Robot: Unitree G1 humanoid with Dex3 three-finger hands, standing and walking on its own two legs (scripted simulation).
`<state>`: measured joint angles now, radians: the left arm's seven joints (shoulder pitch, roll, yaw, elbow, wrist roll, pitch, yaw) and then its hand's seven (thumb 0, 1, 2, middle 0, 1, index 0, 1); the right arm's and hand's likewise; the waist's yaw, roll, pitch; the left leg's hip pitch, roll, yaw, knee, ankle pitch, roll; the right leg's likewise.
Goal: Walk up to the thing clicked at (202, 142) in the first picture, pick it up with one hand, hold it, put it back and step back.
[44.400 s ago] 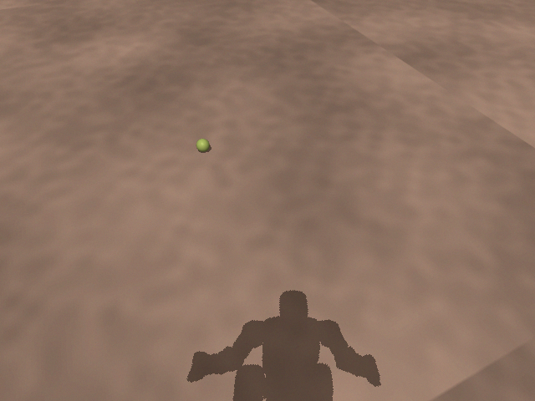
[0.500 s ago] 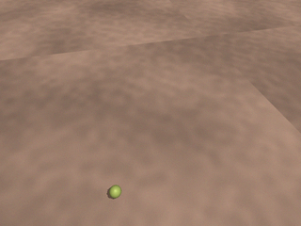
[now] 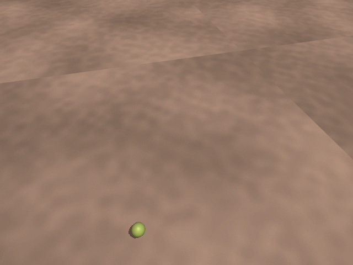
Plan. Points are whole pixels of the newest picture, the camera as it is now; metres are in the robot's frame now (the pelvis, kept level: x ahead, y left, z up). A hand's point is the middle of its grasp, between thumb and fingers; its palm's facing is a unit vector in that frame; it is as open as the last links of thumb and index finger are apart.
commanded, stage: stand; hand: left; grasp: from above
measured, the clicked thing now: (138, 229) +0.47 +0.23 -0.74
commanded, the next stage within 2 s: step back in 1.56 s
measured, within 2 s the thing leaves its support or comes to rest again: neither
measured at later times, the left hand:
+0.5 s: hand out of the picture +0.07 +0.23 -0.16, palm faces +0.01 -0.94 -0.33, open 7.4 cm
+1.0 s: hand out of the picture +0.11 +0.23 -0.15, palm faces +0.02 -0.94 -0.33, open 7.4 cm
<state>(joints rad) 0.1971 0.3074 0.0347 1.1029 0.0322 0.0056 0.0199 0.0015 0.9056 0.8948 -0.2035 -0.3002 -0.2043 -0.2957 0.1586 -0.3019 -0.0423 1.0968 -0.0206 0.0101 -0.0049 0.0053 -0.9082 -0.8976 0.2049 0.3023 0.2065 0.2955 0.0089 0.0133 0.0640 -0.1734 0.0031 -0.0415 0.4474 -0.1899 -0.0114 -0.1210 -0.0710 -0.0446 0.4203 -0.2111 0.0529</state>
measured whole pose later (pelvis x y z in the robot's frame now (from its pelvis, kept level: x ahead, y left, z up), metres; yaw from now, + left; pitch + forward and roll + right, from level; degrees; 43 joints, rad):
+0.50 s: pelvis +0.01 -0.01 +0.00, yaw +0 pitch -4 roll +0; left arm 0.14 0.31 0.04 1.13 0.02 0.00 0.01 0.00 0.91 0.89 -0.20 -0.30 -0.20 -0.30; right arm 0.15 -0.32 -0.02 1.13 -0.02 0.00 0.00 0.00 -0.91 -0.90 0.20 0.30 0.21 0.30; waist 0.00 0.01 0.07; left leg -0.15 0.02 -0.05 0.40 -0.18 -0.03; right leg -0.11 -0.06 -0.05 0.39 -0.21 0.04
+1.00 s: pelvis +0.03 -0.02 +0.01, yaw +0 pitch -3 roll +0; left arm 0.10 0.31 0.03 1.13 0.01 0.00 0.00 0.00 0.91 0.89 -0.20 -0.30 -0.20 -0.30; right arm 0.10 -0.33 -0.01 1.13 -0.01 -0.01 -0.01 0.00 -0.91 -0.90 0.20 0.30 0.21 0.30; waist 0.00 0.01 0.06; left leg -0.12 0.03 -0.05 0.35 -0.18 -0.04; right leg -0.08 -0.05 -0.06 0.35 -0.21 0.03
